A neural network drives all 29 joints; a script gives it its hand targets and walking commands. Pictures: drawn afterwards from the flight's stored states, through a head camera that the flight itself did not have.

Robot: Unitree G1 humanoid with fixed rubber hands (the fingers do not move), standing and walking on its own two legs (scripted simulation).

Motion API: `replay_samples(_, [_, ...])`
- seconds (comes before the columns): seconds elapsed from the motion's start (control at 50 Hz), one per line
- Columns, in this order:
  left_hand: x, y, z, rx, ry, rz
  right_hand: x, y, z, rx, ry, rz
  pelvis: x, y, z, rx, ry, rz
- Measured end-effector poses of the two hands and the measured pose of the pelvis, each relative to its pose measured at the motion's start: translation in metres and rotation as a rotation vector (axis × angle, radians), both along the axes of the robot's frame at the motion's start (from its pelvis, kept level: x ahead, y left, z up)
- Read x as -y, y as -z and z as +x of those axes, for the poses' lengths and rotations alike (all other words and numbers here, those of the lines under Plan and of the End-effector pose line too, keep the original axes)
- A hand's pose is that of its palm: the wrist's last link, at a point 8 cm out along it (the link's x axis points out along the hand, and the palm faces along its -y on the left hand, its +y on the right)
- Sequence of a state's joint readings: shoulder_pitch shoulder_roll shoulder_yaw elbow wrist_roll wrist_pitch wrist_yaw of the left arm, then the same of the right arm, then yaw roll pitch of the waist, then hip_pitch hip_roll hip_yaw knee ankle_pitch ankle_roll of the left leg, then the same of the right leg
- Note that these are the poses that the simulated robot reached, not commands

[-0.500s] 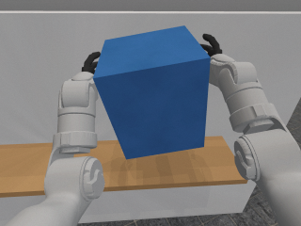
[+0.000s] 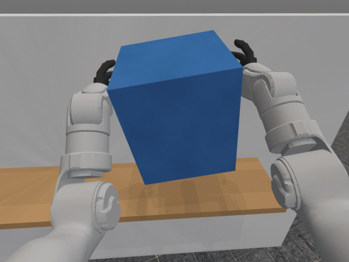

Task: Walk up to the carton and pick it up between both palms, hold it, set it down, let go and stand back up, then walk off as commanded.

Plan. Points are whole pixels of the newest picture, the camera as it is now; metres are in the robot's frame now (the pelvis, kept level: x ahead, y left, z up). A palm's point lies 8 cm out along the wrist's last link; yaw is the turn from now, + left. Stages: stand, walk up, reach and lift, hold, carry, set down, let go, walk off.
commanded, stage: hold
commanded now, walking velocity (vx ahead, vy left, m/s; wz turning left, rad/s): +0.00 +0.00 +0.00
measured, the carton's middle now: (178, 108) +0.37 -0.02 +0.26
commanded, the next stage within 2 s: none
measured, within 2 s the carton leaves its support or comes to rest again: neither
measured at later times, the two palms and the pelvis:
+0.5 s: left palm (103, 92) +0.37 +0.14 +0.31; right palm (246, 74) +0.37 -0.16 +0.34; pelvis +0.00 +0.00 +0.00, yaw +0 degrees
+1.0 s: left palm (103, 92) +0.37 +0.14 +0.31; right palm (247, 75) +0.36 -0.16 +0.34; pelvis +0.00 +0.00 +0.00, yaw +0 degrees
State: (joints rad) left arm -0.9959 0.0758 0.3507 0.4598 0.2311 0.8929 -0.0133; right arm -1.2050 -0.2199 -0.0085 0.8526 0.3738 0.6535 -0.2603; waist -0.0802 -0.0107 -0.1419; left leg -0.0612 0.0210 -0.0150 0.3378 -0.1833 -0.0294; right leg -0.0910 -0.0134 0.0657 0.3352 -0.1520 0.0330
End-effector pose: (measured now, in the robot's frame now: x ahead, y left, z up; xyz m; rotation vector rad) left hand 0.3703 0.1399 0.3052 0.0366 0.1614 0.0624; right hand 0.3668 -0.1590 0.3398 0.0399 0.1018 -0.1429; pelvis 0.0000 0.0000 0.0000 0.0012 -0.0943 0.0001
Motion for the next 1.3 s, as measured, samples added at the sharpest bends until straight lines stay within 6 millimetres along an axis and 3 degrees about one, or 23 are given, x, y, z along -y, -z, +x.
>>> replay_samples(0.12, [0.007, 0.0, 0.002, -0.001, 0.015, 0.004, 0.007, 0.0, -0.002, -0.002, 0.013, -0.003, 0.0, 0.0, 0.0, 0.0, 0.0, 0.0])
replay_samples(0.34, [-0.022, 0.0, -0.01, 0.002, -0.058, 0.0, -0.023, -0.001, 0.007, 0.0, -0.058, -0.023, 0.0, 0.0, -0.001, 0.001, 0.0, 0.0])
replay_samples(0.6, [0.01, -0.001, 0.003, 0.001, 0.021, 0.008, 0.01, 0.001, -0.004, -0.003, 0.019, 0.002, 0.001, 0.0, 0.0, 0.0, 0.0, 0.0])
replay_samples(0.84, [-0.025, -0.001, -0.011, 0.003, -0.065, 0.003, -0.026, 0.0, 0.007, -0.001, -0.066, -0.023, 0.001, 0.0, -0.001, 0.002, 0.0, 0.0])
replay_samples(1.1, [0.012, -0.002, 0.003, 0.002, 0.025, 0.012, 0.012, 0.001, -0.005, -0.004, 0.022, 0.003, 0.001, 0.0, -0.001, 0.001, 0.0, 0.0])
replay_samples(1.3, [-0.025, -0.001, -0.013, 0.003, -0.07, 0.008, -0.026, 0.0, 0.006, -0.003, -0.071, -0.03, 0.001, 0.0, -0.002, 0.003, 0.0, 0.0])
